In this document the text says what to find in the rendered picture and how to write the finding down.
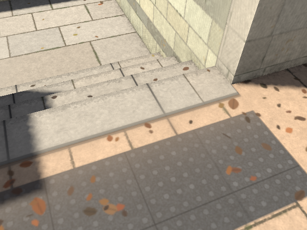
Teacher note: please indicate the stairs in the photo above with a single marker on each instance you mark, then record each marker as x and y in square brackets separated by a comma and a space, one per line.
[37, 95]

